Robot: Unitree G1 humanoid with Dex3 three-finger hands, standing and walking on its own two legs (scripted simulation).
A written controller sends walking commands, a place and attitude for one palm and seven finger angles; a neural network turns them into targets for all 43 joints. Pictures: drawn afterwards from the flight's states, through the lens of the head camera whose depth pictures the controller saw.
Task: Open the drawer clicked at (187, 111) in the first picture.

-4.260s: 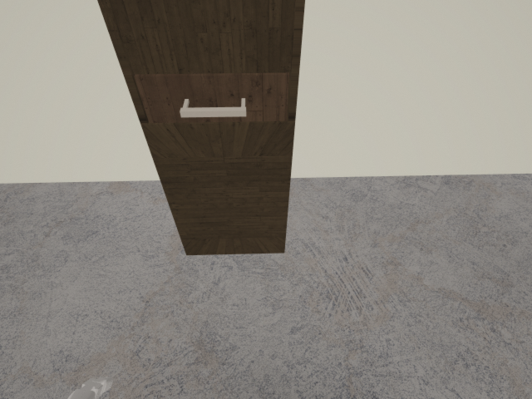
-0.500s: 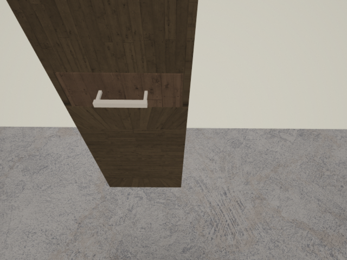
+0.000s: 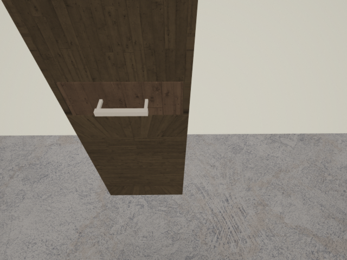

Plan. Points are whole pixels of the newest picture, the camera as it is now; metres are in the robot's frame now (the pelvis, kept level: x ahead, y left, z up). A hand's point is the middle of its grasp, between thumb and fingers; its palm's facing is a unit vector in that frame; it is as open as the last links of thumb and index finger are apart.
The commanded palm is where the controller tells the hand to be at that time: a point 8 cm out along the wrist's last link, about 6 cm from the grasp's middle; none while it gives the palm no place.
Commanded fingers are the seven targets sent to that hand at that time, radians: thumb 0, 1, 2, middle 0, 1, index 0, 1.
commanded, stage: raise the hand with hooked fingers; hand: left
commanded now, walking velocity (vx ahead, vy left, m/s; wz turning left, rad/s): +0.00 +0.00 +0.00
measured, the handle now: (122, 107) +0.55 +0.20 +0.01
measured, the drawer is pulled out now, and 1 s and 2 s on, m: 0.00 0.00 0.00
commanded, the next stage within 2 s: move the hooked fingers above the handle in 1.88 s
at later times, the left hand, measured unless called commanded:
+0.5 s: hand out of the picture +0.11 +0.20 -0.06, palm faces -0.09 -0.11 -0.99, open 9.1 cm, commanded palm +0.14 +0.21 +0.02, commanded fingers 0.00 0.27 0.63 -0.25 -0.70 -0.25 -0.70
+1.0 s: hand (90, 193) +0.24 +0.20 +0.03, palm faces +0.11 -0.07 -0.99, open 12.1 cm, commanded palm +0.22 +0.21 +0.10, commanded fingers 0.00 -0.31 0.38 -0.29 -1.08 -0.29 -1.08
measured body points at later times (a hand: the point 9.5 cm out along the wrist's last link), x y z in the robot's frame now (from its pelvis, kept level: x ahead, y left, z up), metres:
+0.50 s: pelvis -0.03 -0.08 -0.04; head +0.02 -0.09 +0.40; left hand +0.11 +0.20 -0.01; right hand +0.24 -0.30 -0.12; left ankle -0.01 +0.09 -0.73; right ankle -0.04 -0.14 -0.73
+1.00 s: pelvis -0.01 -0.03 -0.02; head +0.03 -0.07 +0.42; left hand +0.23 +0.20 +0.09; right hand +0.15 -0.31 -0.14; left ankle +0.00 +0.11 -0.73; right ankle -0.04 -0.14 -0.73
